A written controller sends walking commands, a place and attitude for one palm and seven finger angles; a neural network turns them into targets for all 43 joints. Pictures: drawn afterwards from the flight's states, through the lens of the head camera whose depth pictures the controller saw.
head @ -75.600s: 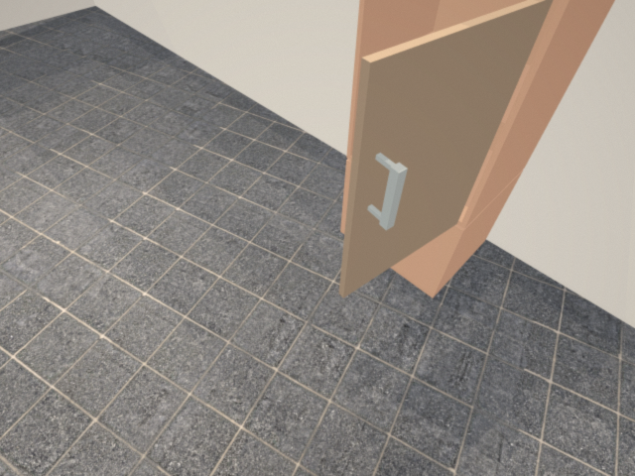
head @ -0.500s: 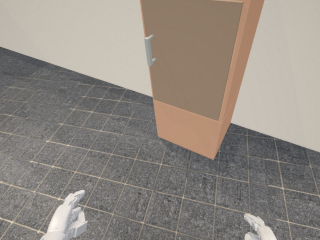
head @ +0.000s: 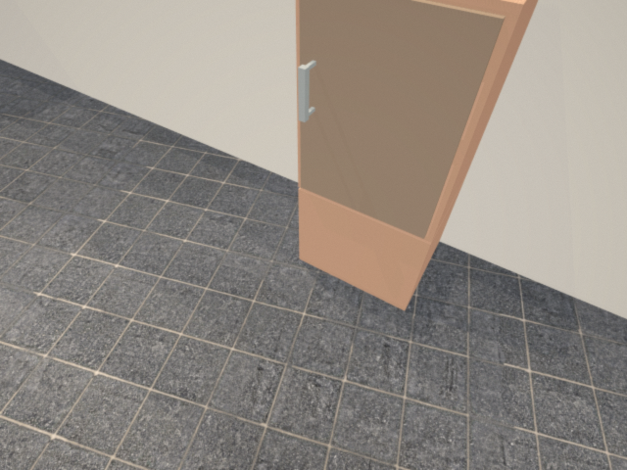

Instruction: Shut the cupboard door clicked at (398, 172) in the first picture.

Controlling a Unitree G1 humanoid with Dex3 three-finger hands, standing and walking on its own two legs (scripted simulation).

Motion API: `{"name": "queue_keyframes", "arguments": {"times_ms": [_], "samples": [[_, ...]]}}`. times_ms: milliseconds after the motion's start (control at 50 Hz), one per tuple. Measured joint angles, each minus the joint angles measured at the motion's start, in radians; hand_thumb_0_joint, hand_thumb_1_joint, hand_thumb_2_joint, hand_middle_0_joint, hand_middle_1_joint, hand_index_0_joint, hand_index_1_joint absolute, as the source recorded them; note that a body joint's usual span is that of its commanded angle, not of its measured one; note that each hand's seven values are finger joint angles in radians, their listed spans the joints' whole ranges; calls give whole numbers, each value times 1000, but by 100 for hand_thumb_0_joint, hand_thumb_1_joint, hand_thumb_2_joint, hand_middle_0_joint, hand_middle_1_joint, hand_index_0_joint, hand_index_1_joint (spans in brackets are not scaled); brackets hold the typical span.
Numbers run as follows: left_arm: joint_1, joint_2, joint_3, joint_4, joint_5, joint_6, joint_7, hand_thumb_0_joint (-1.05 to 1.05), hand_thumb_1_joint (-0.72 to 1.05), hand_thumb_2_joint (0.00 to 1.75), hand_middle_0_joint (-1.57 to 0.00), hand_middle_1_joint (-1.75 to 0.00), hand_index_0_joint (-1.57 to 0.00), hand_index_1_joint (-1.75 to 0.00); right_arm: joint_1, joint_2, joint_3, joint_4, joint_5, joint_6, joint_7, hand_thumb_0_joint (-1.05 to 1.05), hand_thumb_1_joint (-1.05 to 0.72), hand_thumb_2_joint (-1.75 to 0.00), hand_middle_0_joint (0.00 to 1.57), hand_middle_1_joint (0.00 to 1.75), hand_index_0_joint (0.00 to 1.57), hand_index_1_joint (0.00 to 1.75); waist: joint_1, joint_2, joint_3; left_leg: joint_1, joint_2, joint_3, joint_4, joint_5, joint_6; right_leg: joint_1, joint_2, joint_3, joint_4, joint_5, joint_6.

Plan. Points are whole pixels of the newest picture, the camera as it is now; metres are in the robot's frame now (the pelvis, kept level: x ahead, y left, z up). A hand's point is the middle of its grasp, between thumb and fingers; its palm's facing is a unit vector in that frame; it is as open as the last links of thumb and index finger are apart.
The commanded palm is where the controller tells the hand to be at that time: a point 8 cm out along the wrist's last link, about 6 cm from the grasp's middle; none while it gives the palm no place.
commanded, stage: let the arm hang, fingers relaxed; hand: left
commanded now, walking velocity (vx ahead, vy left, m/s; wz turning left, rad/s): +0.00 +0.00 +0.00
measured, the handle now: (307, 91) +0.96 +0.07 +0.01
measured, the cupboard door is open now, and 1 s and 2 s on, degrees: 0 0 0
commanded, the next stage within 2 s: look to check the result in 0.42 s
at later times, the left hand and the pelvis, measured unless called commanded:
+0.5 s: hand out of the picture +0.05 +0.21 -0.17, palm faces -0.02 -0.96 -0.26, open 7.3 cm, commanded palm none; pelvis +0.01 +0.00 +0.00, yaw -1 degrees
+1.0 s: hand out of the picture +0.09 +0.21 -0.16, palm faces -0.02 -0.95 -0.31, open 7.3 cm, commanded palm none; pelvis +0.03 -0.02 +0.00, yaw +0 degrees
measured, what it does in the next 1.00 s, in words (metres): stands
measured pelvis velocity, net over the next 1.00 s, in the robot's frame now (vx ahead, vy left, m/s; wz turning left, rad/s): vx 0.03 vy -0.02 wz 0.00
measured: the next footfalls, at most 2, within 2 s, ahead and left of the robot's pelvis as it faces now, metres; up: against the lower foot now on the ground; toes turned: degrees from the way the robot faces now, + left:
none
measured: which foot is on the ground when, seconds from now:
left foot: down 0.00-1.00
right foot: down 0.00-1.00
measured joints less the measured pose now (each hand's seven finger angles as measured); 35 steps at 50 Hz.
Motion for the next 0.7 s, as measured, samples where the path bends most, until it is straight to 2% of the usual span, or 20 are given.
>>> {"name": "queue_keyframes", "arguments": {"times_ms": [260,700], "samples": [[-71,7,3,12,4,-12,-1,0,91,90,-20,-30,-20,-30,-22,-15,-13,35,1,-11,3,1,-91,-90,20,30,20,30,-10,-5,-12,22,-14,16,-36,13,7,0,-13,16,2,-2,6],[-143,53,2,20,0,-26,-8,1,91,90,-20,-30,-20,-30,-122,-77,-10,28,3,-23,7,1,-91,-90,20,30,20,30,-8,-4,1,53,2,1,-63,6,-16,47,7,3,-54,0,-7]]}}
